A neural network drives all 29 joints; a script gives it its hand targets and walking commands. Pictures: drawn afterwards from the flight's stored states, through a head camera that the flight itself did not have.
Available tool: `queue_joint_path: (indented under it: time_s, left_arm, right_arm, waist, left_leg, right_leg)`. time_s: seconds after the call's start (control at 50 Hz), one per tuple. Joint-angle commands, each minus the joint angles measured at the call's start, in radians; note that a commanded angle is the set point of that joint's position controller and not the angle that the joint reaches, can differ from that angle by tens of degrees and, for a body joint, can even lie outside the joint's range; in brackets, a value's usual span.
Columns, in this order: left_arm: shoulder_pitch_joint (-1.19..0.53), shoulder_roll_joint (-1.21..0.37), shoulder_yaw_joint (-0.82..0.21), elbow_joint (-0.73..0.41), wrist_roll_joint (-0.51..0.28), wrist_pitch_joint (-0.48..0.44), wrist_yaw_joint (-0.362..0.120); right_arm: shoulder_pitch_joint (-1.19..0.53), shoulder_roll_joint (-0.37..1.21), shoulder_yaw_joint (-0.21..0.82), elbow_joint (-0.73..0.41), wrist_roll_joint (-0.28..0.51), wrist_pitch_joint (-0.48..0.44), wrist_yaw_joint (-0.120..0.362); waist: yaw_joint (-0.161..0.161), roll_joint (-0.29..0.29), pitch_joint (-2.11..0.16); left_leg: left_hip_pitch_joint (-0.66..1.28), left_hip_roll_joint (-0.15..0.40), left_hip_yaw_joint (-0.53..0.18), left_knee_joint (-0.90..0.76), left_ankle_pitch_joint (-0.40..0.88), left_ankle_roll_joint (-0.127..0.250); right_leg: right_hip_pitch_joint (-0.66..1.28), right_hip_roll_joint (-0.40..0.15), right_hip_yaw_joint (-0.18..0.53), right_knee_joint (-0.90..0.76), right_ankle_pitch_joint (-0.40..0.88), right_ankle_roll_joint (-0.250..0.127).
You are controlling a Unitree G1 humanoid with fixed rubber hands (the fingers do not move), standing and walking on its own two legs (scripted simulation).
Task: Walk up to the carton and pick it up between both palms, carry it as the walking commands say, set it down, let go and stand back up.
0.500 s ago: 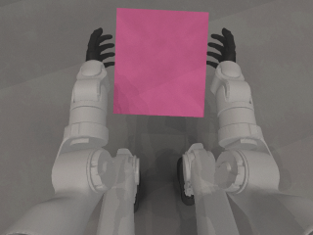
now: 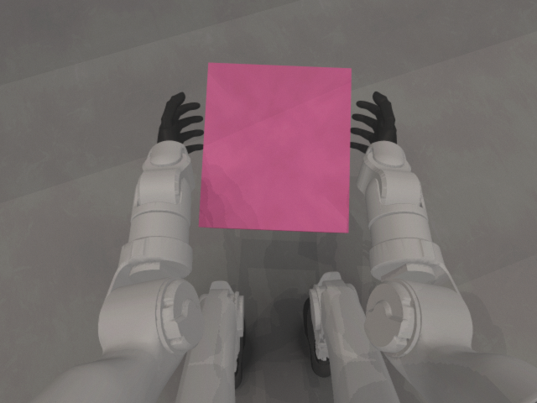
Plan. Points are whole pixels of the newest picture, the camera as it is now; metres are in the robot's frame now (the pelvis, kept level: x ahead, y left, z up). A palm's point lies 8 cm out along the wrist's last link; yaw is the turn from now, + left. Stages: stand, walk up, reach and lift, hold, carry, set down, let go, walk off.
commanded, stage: reach and lift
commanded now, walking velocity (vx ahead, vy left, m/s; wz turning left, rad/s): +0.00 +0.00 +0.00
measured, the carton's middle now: (275, 156) +0.49 -0.01 -0.13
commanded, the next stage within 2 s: none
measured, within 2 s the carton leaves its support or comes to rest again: neither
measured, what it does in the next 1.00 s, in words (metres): rises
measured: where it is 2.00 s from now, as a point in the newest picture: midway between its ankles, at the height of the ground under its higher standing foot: (276, 356)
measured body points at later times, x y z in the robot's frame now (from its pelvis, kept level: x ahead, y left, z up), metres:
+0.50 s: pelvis +0.02 +0.00 +0.07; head +0.19 +0.00 +0.49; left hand +0.47 +0.14 +0.03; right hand +0.45 -0.17 +0.03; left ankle +0.09 +0.12 -0.53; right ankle +0.10 -0.12 -0.53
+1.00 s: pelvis +0.04 +0.00 +0.14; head +0.18 -0.01 +0.57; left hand +0.44 +0.14 +0.10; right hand +0.43 -0.17 +0.11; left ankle +0.09 +0.12 -0.53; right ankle +0.10 -0.13 -0.53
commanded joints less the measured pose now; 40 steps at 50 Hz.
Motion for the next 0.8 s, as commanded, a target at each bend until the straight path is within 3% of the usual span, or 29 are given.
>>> queue_joint_path:
  time_s: [0.0,0.78]
  left_arm:
    - [-0.631,-1.038,-0.467,0.029,-0.180,-0.037,-0.336]
    - [-0.285,-1.095,-0.513,-0.057,-0.134,-0.044,-0.361]
  right_arm:
    - [-0.635,1.008,0.525,0.089,0.166,0.001,0.429]
    - [-0.275,1.064,0.582,0.026,0.112,0.004,0.479]
  waist:
    - [-0.001,0.025,-0.889]
    - [-0.006,0.017,-0.666]
  left_leg:
    - [0.482,-0.130,0.050,-0.208,0.184,0.001]
    - [0.892,-0.101,-0.016,-0.613,0.329,0.018]
  right_leg:
    - [0.584,0.136,-0.062,-0.163,0.193,0.002]
    - [0.982,0.114,-0.008,-0.565,0.335,-0.008]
